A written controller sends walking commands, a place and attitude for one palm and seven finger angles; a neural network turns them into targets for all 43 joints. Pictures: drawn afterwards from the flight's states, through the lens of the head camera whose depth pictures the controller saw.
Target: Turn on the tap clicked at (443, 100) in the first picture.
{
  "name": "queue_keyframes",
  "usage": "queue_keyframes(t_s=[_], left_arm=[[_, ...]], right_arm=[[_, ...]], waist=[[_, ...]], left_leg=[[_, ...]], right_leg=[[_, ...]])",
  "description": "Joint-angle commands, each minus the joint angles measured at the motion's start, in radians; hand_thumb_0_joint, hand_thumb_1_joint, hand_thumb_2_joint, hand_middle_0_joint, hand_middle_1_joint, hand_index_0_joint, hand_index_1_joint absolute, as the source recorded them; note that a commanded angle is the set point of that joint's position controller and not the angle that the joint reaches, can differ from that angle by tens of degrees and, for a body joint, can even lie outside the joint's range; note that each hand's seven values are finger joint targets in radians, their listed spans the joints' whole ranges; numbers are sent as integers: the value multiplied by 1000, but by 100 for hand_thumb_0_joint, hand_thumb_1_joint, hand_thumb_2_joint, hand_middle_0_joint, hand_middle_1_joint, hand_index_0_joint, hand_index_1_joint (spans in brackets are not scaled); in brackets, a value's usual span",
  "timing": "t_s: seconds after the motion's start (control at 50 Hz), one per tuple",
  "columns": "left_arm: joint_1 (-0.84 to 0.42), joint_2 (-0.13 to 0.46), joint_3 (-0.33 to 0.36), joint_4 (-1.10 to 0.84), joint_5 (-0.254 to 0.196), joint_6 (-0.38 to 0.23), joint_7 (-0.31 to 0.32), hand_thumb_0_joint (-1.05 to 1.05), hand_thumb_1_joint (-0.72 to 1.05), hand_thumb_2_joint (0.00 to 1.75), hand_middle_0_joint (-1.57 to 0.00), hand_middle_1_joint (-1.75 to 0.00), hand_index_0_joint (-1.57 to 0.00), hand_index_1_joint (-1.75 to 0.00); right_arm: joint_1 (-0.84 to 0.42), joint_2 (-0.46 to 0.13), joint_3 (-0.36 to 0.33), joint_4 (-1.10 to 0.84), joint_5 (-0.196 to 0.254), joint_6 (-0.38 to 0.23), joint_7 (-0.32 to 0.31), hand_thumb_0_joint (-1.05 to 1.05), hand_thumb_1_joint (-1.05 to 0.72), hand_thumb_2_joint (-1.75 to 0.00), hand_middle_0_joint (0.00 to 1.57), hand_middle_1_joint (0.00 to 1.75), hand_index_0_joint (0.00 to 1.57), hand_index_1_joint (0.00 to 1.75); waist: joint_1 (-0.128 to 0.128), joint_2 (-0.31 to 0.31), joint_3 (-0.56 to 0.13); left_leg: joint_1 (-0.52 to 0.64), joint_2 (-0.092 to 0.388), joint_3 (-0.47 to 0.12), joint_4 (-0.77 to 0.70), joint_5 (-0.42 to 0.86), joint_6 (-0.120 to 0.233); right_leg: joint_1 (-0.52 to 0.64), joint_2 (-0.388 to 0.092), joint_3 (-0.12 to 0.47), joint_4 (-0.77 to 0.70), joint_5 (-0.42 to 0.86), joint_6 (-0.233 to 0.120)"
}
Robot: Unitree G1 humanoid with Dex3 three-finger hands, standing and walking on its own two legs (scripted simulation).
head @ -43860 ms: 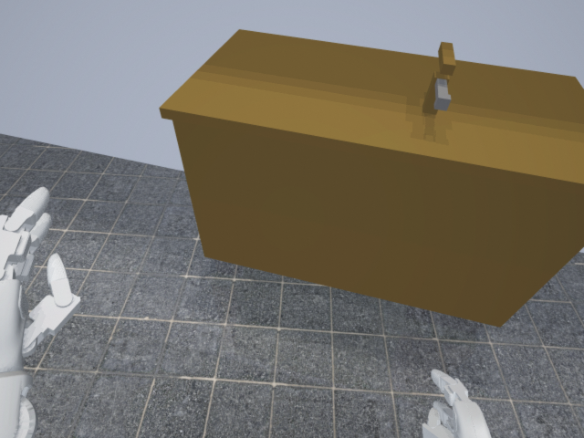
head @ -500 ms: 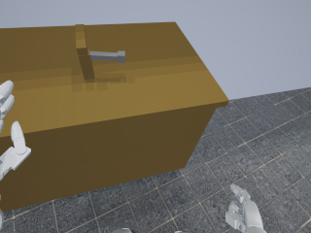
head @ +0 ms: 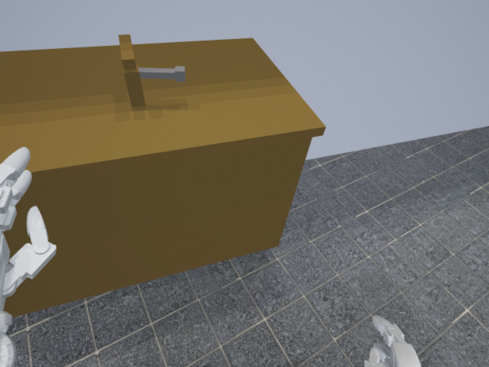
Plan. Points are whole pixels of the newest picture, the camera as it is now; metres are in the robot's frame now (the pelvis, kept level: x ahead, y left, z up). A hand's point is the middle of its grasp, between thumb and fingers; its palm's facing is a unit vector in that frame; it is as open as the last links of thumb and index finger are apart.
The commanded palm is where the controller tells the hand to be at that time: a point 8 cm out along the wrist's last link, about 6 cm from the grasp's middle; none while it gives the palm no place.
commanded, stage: stop stepping back and stand still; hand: left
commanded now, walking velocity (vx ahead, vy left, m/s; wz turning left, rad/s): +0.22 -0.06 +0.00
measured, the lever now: (180, 74) +0.76 +0.19 +0.10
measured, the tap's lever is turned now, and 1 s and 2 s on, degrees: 77 77 77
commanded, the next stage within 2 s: stand and check the lever's angle in 0.90 s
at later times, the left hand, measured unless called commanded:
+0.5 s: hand out of the picture +0.12 +0.25 +0.17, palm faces +0.42 -0.84 -0.35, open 7.5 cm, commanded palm +0.06 +0.29 +0.19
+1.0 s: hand out of the picture +0.12 +0.25 +0.18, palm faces +0.47 -0.80 -0.37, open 7.5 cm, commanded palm +0.06 +0.28 +0.19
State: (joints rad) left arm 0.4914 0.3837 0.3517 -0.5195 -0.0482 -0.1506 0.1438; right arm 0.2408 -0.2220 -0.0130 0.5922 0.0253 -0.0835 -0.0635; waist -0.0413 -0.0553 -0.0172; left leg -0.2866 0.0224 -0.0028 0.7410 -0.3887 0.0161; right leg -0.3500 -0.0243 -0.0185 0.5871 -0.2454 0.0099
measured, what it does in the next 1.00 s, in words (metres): steps on the spot: left foot, then right foot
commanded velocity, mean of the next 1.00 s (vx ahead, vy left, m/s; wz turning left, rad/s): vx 0.11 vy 0.01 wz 0.00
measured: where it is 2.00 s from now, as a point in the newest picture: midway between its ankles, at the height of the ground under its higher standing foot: outside the picture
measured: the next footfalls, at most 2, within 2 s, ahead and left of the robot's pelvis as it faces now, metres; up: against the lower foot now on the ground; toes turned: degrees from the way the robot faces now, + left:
left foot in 0.02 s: +0.00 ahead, +0.12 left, +0.00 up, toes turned +4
right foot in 0.26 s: +0.05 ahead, -0.10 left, +0.00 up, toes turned +0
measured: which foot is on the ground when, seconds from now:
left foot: up 0.00-0.00, down 0.02-1.00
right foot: down 0.00-0.02, up 0.04-0.24, down 0.26-0.44, up 0.46-0.66, down 0.68-1.00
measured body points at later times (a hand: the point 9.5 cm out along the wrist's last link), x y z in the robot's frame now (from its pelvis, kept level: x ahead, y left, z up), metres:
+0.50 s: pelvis -0.09 +0.00 -0.01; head -0.11 +0.02 +0.44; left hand +0.09 +0.29 +0.19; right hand +0.07 -0.23 -0.09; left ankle -0.06 +0.12 -0.73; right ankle -0.03 -0.10 -0.68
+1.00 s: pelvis -0.09 -0.01 +0.00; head -0.09 +0.00 +0.45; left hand +0.08 +0.29 +0.20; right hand +0.09 -0.25 -0.07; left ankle -0.04 +0.12 -0.73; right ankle -0.05 -0.13 -0.73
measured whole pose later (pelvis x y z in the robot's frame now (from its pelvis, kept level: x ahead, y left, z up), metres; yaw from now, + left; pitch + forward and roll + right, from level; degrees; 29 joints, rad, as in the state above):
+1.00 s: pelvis -0.09 -0.01 +0.00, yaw +3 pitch -4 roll +0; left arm 0.44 0.36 0.35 -0.49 -0.03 -0.17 0.16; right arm 0.20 -0.22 -0.03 0.63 0.02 -0.12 -0.08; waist 0.00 -0.01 0.07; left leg -0.27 0.02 0.01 0.56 -0.22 0.00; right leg -0.24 -0.01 -0.02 0.57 -0.26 0.01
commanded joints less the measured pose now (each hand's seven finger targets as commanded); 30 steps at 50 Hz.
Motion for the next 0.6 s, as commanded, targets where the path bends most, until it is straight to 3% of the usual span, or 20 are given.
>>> queue_keyframes(t_s=[0.0, 0.02, 0.04, 0.08, 0.12, 0.16, 0.18, 0.2, 0.22, 0.24, 0.26, 0.3, 0.36, 0.38, 0.4, 0.42, 0.44, 0.48, 0.52, 0.58], left_arm=[[-71, 178, 122, -357, -15, -81, 35, 0, 90, 90, -20, -30, -20, -30], [-56, 202, 148, -323, -2, -82, 39, 0, 90, 90, -20, -30, -20, -30], [-138, 188, 127, -338, 9, -85, 35, 0, 90, 90, -20, -30, -20, -30], [-61, 145, 113, -194, 6, -73, 21, 0, 90, 90, -20, -30, -20, -30], [-73, 126, 97, -184, -2, -67, 12, 0, 90, 90, -20, -30, -20, -30], [-58, 120, 91, -98, -1, -60, 11, 0, 90, 90, -20, -30, -20, -30], [-76, 109, 75, -87, 3, -56, 8, 0, 90, 90, -20, -30, -20, -30], [-83, 111, 70, -74, 11, -56, 3, 0, 90, 90, -20, -30, -20, -30], [-81, 120, 56, -54, 17, -48, -6, 0, 90, 90, -20, -30, -20, -30], [-168, 151, 73, -131, -1, -50, -12, 0, 90, 90, -20, -30, -20, -30], [-204, 164, 88, -138, -3, -58, -14, 0, 90, 90, -20, -30, -20, -30], [-206, 169, 77, -168, 0, -49, -15, 0, 90, 90, -20, -30, -20, -30], [-182, 178, 84, -258, 1, -41, 10, 0, 90, 90, -20, -30, -20, -30], [-184, 175, 85, -272, -1, -41, 19, 0, 90, 90, -20, -30, -20, -30], [-194, 163, 92, -292, -1, -46, 27, 0, 90, 90, -20, -30, -20, -30], [-232, 178, 109, -318, 7, -55, 41, 0, 90, 90, -20, -30, -20, -30], [-273, 215, 147, -280, 23, -70, 39, 0, 90, 90, -20, -30, -20, -30], [-168, 161, 106, -136, 19, -42, 29, 0, 90, 90, -20, -30, -20, -30], [-127, 99, 54, -124, 15, -36, 20, 0, 90, 90, -20, -30, -20, -30], [-68, 98, 52, -111, 5, -32, 19, 0, 90, 90, -20, -30, -20, -30]], right_arm=[[-78, -145, -73, -166, -4, -95, -6, 0, -90, -90, 20, 30, 20, 30], [-69, -110, -69, -147, -9, -101, -5, 0, -90, -90, 20, 30, 20, 30], [-83, -97, -54, -122, -17, -109, 3, 0, -90, -90, 20, 30, 20, 30], [-67, -114, -62, -69, 10, -111, 29, 0, -90, -90, 20, 30, 20, 30], [-75, -127, -59, -87, 10, -103, 23, 0, -90, -90, 20, 30, 20, 30], [-97, -135, -46, -99, -1, -87, 13, 0, -90, -90, 20, 30, 20, 30], [-103, -133, -43, -104, -4, -77, 9, 0, -90, -90, 20, 30, 20, 30], [-103, -128, -47, -102, -9, -71, 6, 0, -90, -90, 20, 30, 20, 30], [-112, -114, -51, -109, -6, -63, 10, 0, -90, -90, 20, 30, 20, 30], [-140, -102, -45, -129, 2, -63, 9, 0, -90, -90, 20, 30, 20, 30], [-108, -90, -44, -84, -7, -68, 15, 0, -90, -90, 20, 30, 20, 30], [-99, -99, -48, -54, -8, -58, 17, 0, -90, -90, 20, 30, 20, 30], [-133, -73, -13, -75, -15, -63, -11, 0, -90, -90, 20, 30, 20, 30], [-124, -85, -8, -79, -20, -71, -20, 0, -90, -90, 20, 30, 20, 30], [-120, -126, -13, -91, -30, -78, -25, 0, -90, -90, 20, 30, 20, 30], [-115, -126, -21, -116, -23, -90, -28, 0, -90, -90, 20, 30, 20, 30], [-94, -98, -25, -94, -20, -101, -17, 0, -90, -90, 20, 30, 20, 30], [-98, -84, -21, -69, -7, -105, 9, 0, -90, -90, 20, 30, 20, 30], [-126, -83, -19, -78, -1, -104, 11, 0, -90, -90, 20, 30, 20, 30], [-111, -93, -19, -98, -13, -88, 1, 0, -90, -90, 20, 30, 20, 30]], waist=[[24, 361, -133], [2, 432, -117], [-23, 439, 22], [10, 201, 73], [20, 222, 48], [39, 238, 46], [50, 188, 37], [57, 60, 25], [45, -156, 29], [36, -237, 22], [13, -195, -17], [-2, -135, 33], [6, -7, -8], [2, 91, -17], [5, 353, -7], [2, 519, 6], [10, 349, 21], [13, 183, 85], [31, 235, 71], [37, 280, 13]], left_leg=[[257, 188, -132, -483, 516, 102], [312, 252, -253, -394, 607, 161], [141, 302, -450, -484, 392, 232], [74, 283, -319, -443, 265, 207], [-33, 222, -185, -454, 21, 146], [-163, 183, -169, -428, -233, 117], [-221, 137, -140, -341, -285, 98], [-265, 66, -74, -154, -251, 77], [-332, -23, 3, 141, -204, 46], [-310, -40, -6, 393, -117, 25], [-251, -12, -47, 468, -69, 13], [-77, 38, -36, 386, -25, 15], [179, 20, 45, -35, -73, 44], [201, 5, 36, -195, -117, 51], [142, 115, -238, -446, -381, 111], [96, 321, -515, -629, -493, 196], [-13, 333, -555, -647, -431, 234], [-23, 304, -459, -598, -352, 221], [-59, 224, -269, -574, -285, 160], [-107, 181, -145, -533, -252, 104]], right_leg=[[-11, 24, 0, 312, -10, -10], [-198, 65, -22, 437, -280, 13], [-286, 25, 72, 540, -283, 8], [-271, -22, 107, 473, -179, -12], [-52, 3, 10, 229, -169, -6], [171, 40, -42, 31, -138, -6], [277, 61, -61, -60, -114, -11], [336, 36, -10, -162, -118, -31], [301, -143, 300, -302, -270, -104], [175, -289, 532, -413, -280, -175], [68, -293, 526, -439, -485, -189], [-196, -263, 368, -410, -522, -179], [-299, -185, 184, -272, -518, -136], [-274, -127, 131, -140, -512, -114], [-266, 16, 39, 163, -448, -65], [-313, 105, -56, 529, -333, -10], [-308, 61, 66, 693, -227, -20], [-348, -18, 82, 658, -145, -11], [-183, -21, 2, 398, -115, -13], [128, 47, -103, 55, -172, -26]])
